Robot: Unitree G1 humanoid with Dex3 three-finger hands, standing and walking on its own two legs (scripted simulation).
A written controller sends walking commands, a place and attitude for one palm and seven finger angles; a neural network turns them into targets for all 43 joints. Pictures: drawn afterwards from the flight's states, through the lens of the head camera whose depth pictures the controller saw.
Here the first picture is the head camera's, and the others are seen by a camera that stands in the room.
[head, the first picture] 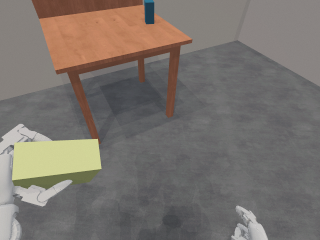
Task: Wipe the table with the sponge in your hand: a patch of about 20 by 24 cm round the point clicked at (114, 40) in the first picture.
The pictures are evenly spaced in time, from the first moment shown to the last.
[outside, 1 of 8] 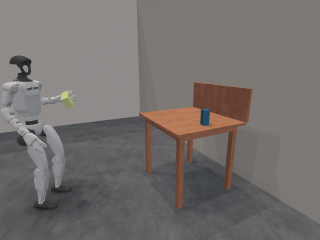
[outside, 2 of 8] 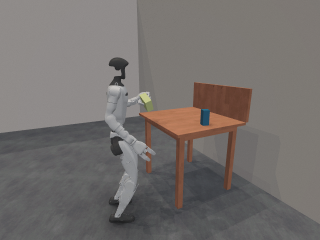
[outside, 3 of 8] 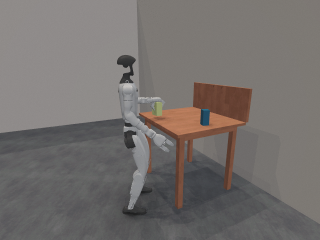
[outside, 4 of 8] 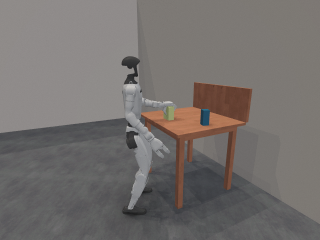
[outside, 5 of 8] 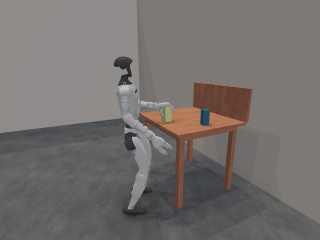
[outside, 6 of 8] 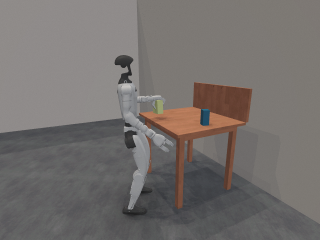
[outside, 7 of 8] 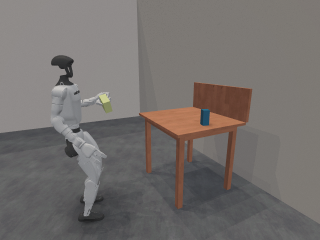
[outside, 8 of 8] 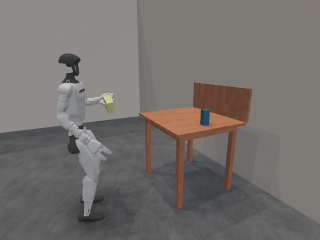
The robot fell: no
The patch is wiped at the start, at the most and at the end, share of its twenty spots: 0.00 1.00 1.00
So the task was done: yes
